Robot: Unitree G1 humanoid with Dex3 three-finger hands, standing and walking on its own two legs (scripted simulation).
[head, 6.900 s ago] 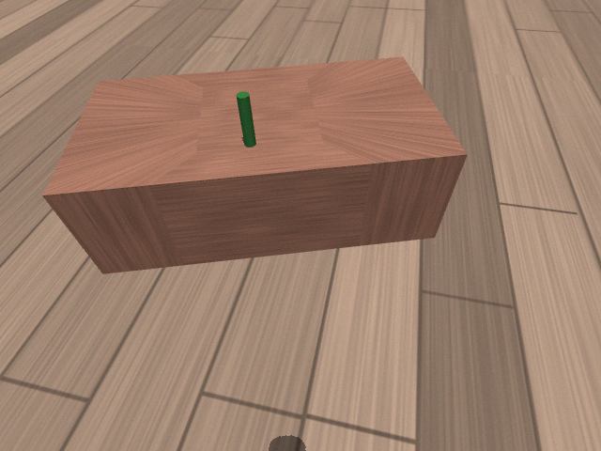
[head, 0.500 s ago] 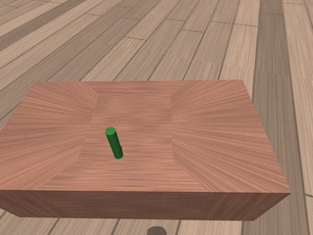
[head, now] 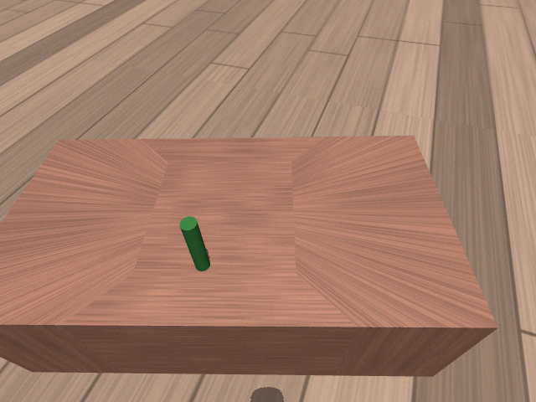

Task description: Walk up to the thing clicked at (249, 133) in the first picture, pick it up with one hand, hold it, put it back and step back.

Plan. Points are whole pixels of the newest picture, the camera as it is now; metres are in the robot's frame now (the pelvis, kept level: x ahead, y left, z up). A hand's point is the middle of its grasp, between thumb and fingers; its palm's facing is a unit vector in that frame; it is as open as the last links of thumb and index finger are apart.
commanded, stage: go down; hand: left
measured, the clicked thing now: (196, 245) +0.53 +0.21 -0.24
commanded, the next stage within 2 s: none
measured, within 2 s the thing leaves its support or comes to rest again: neither
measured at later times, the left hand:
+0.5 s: hand out of the picture +0.14 +0.26 -0.15, palm faces +0.03 -0.94 -0.33, open 16.2 cm
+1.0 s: hand out of the picture +0.15 +0.27 -0.14, palm faces +0.05 -0.95 -0.31, open 17.4 cm
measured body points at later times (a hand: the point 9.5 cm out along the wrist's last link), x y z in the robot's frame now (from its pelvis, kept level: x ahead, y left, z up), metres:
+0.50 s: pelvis -0.02 +0.02 -0.03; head +0.04 +0.01 +0.42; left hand +0.13 +0.31 -0.13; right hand +0.13 -0.28 -0.12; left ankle -0.04 +0.14 -0.75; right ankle +0.03 -0.12 -0.75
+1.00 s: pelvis +0.00 +0.03 -0.03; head +0.04 +0.03 +0.41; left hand +0.15 +0.32 -0.11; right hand +0.15 -0.25 -0.11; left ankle -0.04 +0.14 -0.75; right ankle +0.03 -0.12 -0.75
